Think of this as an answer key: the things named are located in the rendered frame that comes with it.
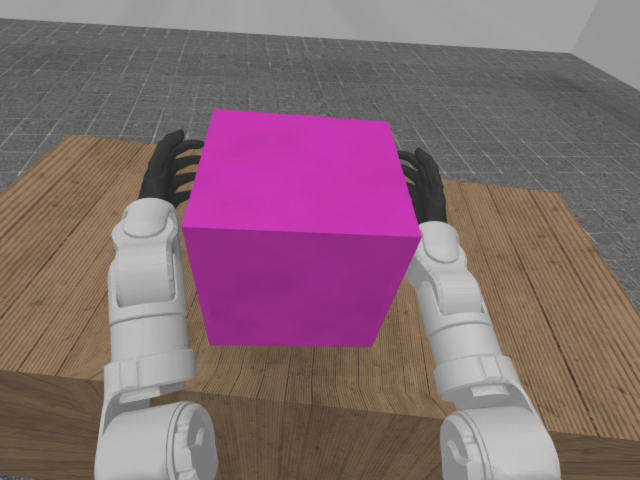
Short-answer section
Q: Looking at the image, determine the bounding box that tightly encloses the right robot forearm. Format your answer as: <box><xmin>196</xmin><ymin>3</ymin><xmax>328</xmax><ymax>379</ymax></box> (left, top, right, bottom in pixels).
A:
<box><xmin>405</xmin><ymin>221</ymin><xmax>561</xmax><ymax>477</ymax></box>

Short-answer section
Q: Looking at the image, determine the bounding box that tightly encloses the carton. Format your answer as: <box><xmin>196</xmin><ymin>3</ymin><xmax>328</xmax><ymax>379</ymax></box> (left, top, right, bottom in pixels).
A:
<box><xmin>182</xmin><ymin>109</ymin><xmax>422</xmax><ymax>347</ymax></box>

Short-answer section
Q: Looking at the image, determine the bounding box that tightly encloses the robot left hand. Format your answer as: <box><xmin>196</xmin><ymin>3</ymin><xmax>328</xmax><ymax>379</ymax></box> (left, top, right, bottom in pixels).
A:
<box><xmin>138</xmin><ymin>129</ymin><xmax>205</xmax><ymax>209</ymax></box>

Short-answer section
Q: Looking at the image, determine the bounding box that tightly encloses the robot right upper arm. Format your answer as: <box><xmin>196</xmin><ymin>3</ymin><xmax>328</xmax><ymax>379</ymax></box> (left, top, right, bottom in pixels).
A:
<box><xmin>440</xmin><ymin>406</ymin><xmax>561</xmax><ymax>480</ymax></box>

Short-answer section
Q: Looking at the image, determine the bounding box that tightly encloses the robot left upper arm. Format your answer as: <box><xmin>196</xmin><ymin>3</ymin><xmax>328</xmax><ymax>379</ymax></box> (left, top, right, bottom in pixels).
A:
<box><xmin>96</xmin><ymin>401</ymin><xmax>219</xmax><ymax>480</ymax></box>

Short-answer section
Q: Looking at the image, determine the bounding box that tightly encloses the pedestal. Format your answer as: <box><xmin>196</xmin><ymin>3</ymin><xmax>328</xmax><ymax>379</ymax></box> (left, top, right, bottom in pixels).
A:
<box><xmin>0</xmin><ymin>134</ymin><xmax>640</xmax><ymax>480</ymax></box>

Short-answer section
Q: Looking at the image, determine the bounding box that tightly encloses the robot right hand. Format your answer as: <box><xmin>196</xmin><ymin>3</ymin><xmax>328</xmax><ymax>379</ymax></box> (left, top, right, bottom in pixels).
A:
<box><xmin>397</xmin><ymin>148</ymin><xmax>447</xmax><ymax>225</ymax></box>

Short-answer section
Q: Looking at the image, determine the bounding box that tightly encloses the left robot forearm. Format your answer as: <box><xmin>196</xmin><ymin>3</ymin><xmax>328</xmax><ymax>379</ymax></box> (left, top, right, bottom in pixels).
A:
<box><xmin>94</xmin><ymin>198</ymin><xmax>197</xmax><ymax>480</ymax></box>

